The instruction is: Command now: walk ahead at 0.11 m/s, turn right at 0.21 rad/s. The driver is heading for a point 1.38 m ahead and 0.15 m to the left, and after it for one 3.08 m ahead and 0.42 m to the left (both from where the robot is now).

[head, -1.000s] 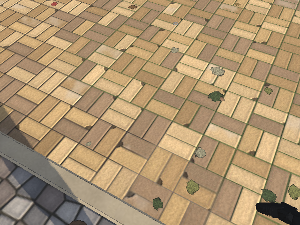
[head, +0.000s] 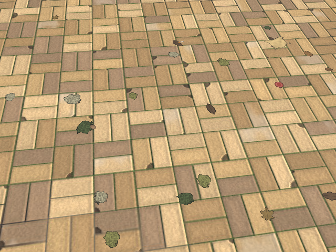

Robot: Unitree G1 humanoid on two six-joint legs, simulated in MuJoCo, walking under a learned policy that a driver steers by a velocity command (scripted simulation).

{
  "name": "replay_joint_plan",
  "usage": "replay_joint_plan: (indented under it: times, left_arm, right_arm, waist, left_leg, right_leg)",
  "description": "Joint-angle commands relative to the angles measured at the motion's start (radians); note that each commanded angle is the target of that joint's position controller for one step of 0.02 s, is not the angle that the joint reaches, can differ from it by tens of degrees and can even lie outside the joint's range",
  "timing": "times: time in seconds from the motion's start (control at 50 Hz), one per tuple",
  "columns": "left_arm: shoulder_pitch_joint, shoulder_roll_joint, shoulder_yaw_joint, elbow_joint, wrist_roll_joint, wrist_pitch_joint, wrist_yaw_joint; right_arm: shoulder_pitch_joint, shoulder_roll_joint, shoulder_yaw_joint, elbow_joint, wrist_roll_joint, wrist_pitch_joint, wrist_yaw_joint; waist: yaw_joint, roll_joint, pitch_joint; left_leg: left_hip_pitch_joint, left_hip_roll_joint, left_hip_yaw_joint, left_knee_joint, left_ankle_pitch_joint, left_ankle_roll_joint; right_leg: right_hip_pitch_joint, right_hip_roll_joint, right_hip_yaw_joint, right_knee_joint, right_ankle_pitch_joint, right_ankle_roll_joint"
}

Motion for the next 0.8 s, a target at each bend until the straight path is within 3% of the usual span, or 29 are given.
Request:
replay_joint_plan:
  times: [0.02, 0.06, 0.12, 0.16, 0.22, 0.26, 0.28, 0.3, 0.32, 0.34, 0.36, 0.38, 0.4, 0.42, 0.48, 0.5, 0.52, 0.56, 0.6, 0.62, 0.64, 0.68, 0.7, 0.72, 0.74, 0.76, 0.8]
  left_arm:
    - [0.029, 0.124, 0.044, -0.046, 0.002, -0.012, 0.004]
    - [0.006, 0.088, 0.029, -0.042, -0.011, -0.023, -0.008]
    - [-0.060, 0.053, 0.013, -0.056, -0.014, -0.055, -0.018]
    - [-0.065, 0.035, 0.005, -0.055, -0.018, -0.075, -0.024]
    - [0.022, 0.050, 0.013, -0.017, -0.024, -0.093, -0.031]
    - [0.142, 0.066, 0.025, 0.024, -0.025, -0.093, -0.026]
    - [0.249, 0.096, 0.034, 0.041, -0.026, -0.092, -0.017]
    - [0.315, 0.218, 0.061, 0.040, -0.010, -0.088, -0.015]
    - [0.326, 0.221, 0.065, 0.049, 0.004, -0.097, -0.025]
    - [0.273, 0.159, 0.043, 0.040, 0.005, -0.111, -0.027]
    - [0.235, 0.125, 0.031, 0.032, 0.007, -0.120, -0.029]
    - [0.209, 0.113, 0.026, 0.029, 0.002, -0.122, -0.030]
    - [0.196, 0.107, 0.022, 0.030, -0.001, -0.121, -0.028]
    - [0.195, 0.105, 0.021, 0.030, 0.002, -0.120, -0.027]
    - [0.215, 0.119, 0.028, 0.054, -0.002, -0.115, -0.020]
    - [0.220, 0.127, 0.031, 0.062, -0.002, -0.115, -0.019]
    - [0.241, 0.137, 0.036, 0.067, 0.016, -0.125, -0.018]
    - [0.245, 0.115, 0.030, 0.073, 0.003, -0.129, -0.018]
    - [0.305, 0.102, 0.026, 0.094, -0.006, -0.129, -0.024]
    - [0.379, 0.105, 0.033, 0.136, -0.015, -0.127, -0.007]
    - [0.407, 0.111, 0.037, 0.147, -0.019, -0.121, 0.003]
    - [0.439, 0.113, 0.043, 0.160, -0.020, -0.109, 0.021]
    - [0.380, 0.093, 0.034, 0.142, -0.019, -0.102, 0.033]
    - [0.361, 0.089, 0.033, 0.143, -0.020, -0.101, 0.033]
    - [0.347, 0.103, 0.035, 0.141, -0.018, -0.103, 0.030]
    - [0.337, 0.122, 0.041, 0.139, -0.013, -0.105, 0.030]
    - [0.334, 0.121, 0.044, 0.151, -0.031, -0.111, 0.024]
  right_arm:
    - [-0.016, -0.169, -0.033, -0.061, 0.031, -0.013, -0.013]
    - [0.033, -0.173, -0.033, -0.043, 0.038, -0.004, -0.021]
    - [0.079, -0.188, -0.037, -0.038, 0.041, -0.002, -0.026]
    - [0.094, -0.206, -0.041, -0.033, 0.045, -0.006, -0.022]
    - [0.089, -0.218, -0.040, -0.029, 0.061, -0.004, -0.009]
    - [0.084, -0.171, -0.023, -0.024, 0.054, -0.012, 0.000]
    - [0.051, -0.099, 0.000, -0.038, 0.040, -0.024, 0.009]
    - [0.040, -0.035, 0.017, -0.083, 0.033, -0.050, 0.015]
    - [-0.030, -0.134, -0.008, -0.114, 0.058, -0.071, 0.009]
    - [-0.025, -0.179, -0.025, -0.110, 0.073, -0.080, 0.010]
    - [-0.001, -0.177, -0.027, -0.090, 0.067, -0.084, 0.014]
    - [0.012, -0.169, -0.028, -0.077, 0.052, -0.087, 0.016]
    - [0.008, -0.166, -0.030, -0.074, 0.040, -0.087, 0.020]
    - [-0.003, -0.147, -0.026, -0.074, 0.039, -0.087, 0.024]
    - [-0.067, -0.071, -0.001, -0.100, 0.020, -0.086, 0.040]
    - [-0.090, -0.063, 0.004, -0.110, 0.025, -0.087, 0.043]
    - [-0.052, -0.088, -0.009, -0.085, 0.022, -0.092, 0.050]
    - [-0.065, -0.099, -0.011, -0.093, 0.030, -0.092, 0.055]
    - [-0.150, -0.116, -0.016, -0.131, 0.045, -0.091, 0.065]
    - [-0.209, -0.126, -0.024, -0.162, 0.046, -0.097, 0.073]
    - [-0.231, -0.127, -0.025, -0.178, 0.044, -0.103, 0.085]
    - [-0.284, -0.111, -0.020, -0.201, 0.046, -0.114, 0.101]
    - [-0.327, -0.099, -0.012, -0.218, 0.047, -0.120, 0.116]
    - [-0.322, -0.059, -0.001, -0.209, 0.039, -0.123, 0.125]
    - [-0.278, -0.044, 0.000, -0.187, 0.045, -0.118, 0.128]
    - [-0.251, -0.052, -0.001, -0.174, 0.047, -0.109, 0.124]
    - [-0.230, -0.066, -0.004, -0.162, 0.049, -0.098, 0.100]
  waist:
    - [-0.003, 0.204, -0.046]
    - [-0.028, 0.221, 0.005]
    - [-0.071, 0.222, 0.003]
    - [-0.074, 0.232, 0.005]
    - [-0.022, 0.210, 0.003]
    - [0.041, 0.173, -0.030]
    - [0.092, 0.095, -0.071]
    - [0.092, -0.176, -0.107]
    - [0.121, -0.171, -0.028]
    - [0.085, -0.122, 0.050]
    - [0.064, -0.119, 0.061]
    - [0.050, -0.108, 0.060]
    - [0.043, -0.093, 0.066]
    - [0.040, -0.082, 0.061]
    - [0.048, -0.058, 0.014]
    - [0.051, -0.058, 0.013]
    - [0.041, -0.052, -0.038]
    - [0.034, -0.036, -0.010]
    - [0.063, -0.023, 0.042]
    - [0.082, -0.046, 0.062]
    - [0.094, -0.039, 0.076]
    - [0.117, -0.032, 0.102]
    - [0.114, 0.034, 0.151]
    - [0.124, 0.044, 0.130]
    - [0.119, 0.030, 0.118]
    - [0.115, 0.030, 0.107]
    - [0.101, 0.036, 0.130]
  left_leg:
    - [0.150, 0.278, -0.349, -0.264, -0.187, 0.200]
    - [0.175, 0.244, -0.322, -0.308, -0.293, 0.188]
    - [0.168, 0.221, -0.265, -0.316, -0.243, 0.186]
    - [0.117, 0.221, -0.237, -0.314, -0.210, 0.194]
    - [0.006, 0.221, -0.214, -0.278, -0.203, 0.194]
    - [-0.123, 0.193, -0.184, -0.187, -0.199, 0.150]
    - [-0.246, 0.133, -0.111, -0.002, -0.205, 0.092]
    - [-0.451, 0.025, 0.048, 0.311, -0.237, 0.024]
    - [-0.574, 0.038, -0.005, 0.473, -0.301, 0.029]
    - [-0.620, 0.088, -0.038, 0.540, -0.214, 0.044]
    - [-0.610, 0.104, -0.036, 0.546, -0.135, 0.052]
    - [-0.601, 0.119, -0.030, 0.527, -0.079, 0.050]
    - [-0.572, 0.137, -0.031, 0.484, -0.022, 0.046]
    - [-0.538, 0.134, -0.016, 0.441, 0.030, 0.038]
    - [-0.419, 0.094, 0.041, 0.292, 0.193, -0.002]
    - [-0.374, 0.081, 0.052, 0.247, 0.234, -0.009]
    - [-0.316, 0.080, 0.043, 0.360, 0.345, -0.013]
    - [-0.358, 0.087, 0.030, 0.364, 0.346, 0.005]
    - [-0.502, 0.101, 0.006, 0.309, 0.334, 0.032]
    - [-0.693, 0.142, -0.075, 0.280, 0.344, 0.050]
    - [-0.832, 0.153, -0.087, 0.267, 0.303, 0.059]
    - [-0.929, 0.168, -0.078, 0.262, 0.274, 0.064]
    - [-0.805, 0.163, -0.045, 0.071, 0.453, 0.053]
    - [-0.538, 0.110, 0.006, 0.009, 0.631, 0.047]
    - [-0.349, 0.097, -0.002, 0.004, 0.718, 0.036]
    - [-0.285, 0.087, -0.007, 0.008, 0.729, 0.021]
    - [-0.286, 0.091, -0.018, -0.058, 0.650, 0.009]
  right_leg:
    - [-0.177, -0.068, -0.005, 0.207, -0.002, 0.043]
    - [-0.224, -0.087, -0.070, 0.161, 0.054, 0.046]
    - [-0.141, -0.110, -0.145, -0.014, 0.084, 0.036]
    - [-0.035, -0.105, -0.169, -0.142, 0.068, 0.017]
    - [0.177, -0.080, -0.213, -0.347, 0.213, -0.022]
    - [0.395, -0.092, -0.188, -0.396, 0.242, -0.053]
    - [0.541, -0.209, -0.034, -0.433, 0.164, -0.087]
    - [0.639, -0.426, 0.323, -0.532, -0.043, -0.195]
    - [0.543, -0.515, 0.523, -0.632, -0.196, -0.297]
    - [0.506, -0.478, 0.459, -0.640, -0.209, -0.287]
    - [0.489, -0.422, 0.364, -0.645, -0.124, -0.257]
    - [0.478, -0.390, 0.289, -0.649, -0.013, -0.238]
    - [0.452, -0.365, 0.213, -0.656, 0.119, -0.220]
    - [0.428, -0.341, 0.157, -0.665, 0.229, -0.211]
    - [0.372, -0.279, 0.005, -0.649, 0.504, -0.212]
    - [0.338, -0.268, -0.026, -0.652, 0.525, -0.213]
    - [0.329, -0.297, -0.031, -0.612, 0.577, -0.225]
    - [0.325, -0.314, -0.037, -0.584, 0.589, -0.230]
    - [0.425, -0.327, -0.006, -0.538, 0.531, -0.233]
    - [0.607, -0.386, 0.063, -0.493, 0.473, -0.220]
    - [0.722, -0.420, 0.102, -0.464, 0.468, -0.221]
    - [0.777, -0.436, 0.116, -0.433, 0.479, -0.214]
    - [0.611, -0.362, 0.030, -0.432, 0.383, -0.178]
    - [0.413, -0.312, -0.033, -0.449, 0.283, -0.160]
    - [0.285, -0.300, -0.055, -0.455, 0.231, -0.150]
    - [0.270, -0.295, -0.064, -0.432, 0.223, -0.144]
    - [0.356, -0.287, -0.063, -0.347, 0.260, -0.117]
